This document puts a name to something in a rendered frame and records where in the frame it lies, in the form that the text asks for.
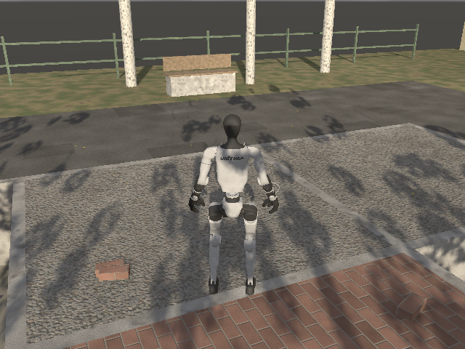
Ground robot right upper arm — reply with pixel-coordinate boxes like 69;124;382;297
247;146;269;186

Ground left robot forearm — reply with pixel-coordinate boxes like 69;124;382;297
190;175;205;201

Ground right robot forearm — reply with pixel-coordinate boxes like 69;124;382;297
262;174;277;201

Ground humanoid robot head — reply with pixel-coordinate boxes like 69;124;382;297
220;114;245;149

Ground left robot hand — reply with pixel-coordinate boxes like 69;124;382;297
188;198;205;213

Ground robot left upper arm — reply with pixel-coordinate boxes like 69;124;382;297
197;146;217;185

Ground left robot shin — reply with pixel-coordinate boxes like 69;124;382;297
209;235;219;284

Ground right robot hand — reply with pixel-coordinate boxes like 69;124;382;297
262;198;279;214

